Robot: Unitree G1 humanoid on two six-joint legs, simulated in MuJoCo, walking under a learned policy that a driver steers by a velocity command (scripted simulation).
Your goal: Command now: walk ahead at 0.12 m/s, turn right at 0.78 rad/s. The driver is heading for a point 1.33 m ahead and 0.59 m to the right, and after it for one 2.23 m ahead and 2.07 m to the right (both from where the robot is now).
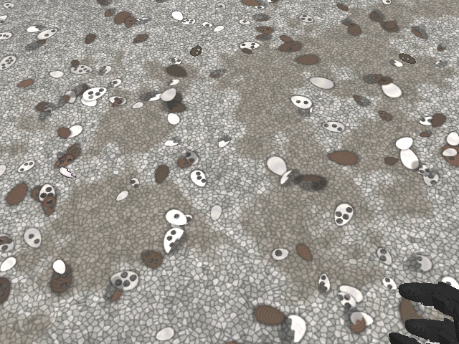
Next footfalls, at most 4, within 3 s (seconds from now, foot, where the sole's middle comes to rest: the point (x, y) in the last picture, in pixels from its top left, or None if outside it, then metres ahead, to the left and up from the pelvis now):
0.18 left None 0.22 0.12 -0.78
0.66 right None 0.06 -0.11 -0.78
1.20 left None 0.19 0.07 -0.78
1.70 right None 0.24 -0.17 -0.78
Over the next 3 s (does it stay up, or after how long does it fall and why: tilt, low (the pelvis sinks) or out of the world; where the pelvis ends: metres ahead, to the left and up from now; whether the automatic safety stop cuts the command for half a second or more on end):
stays up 1.05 -0.31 -0.03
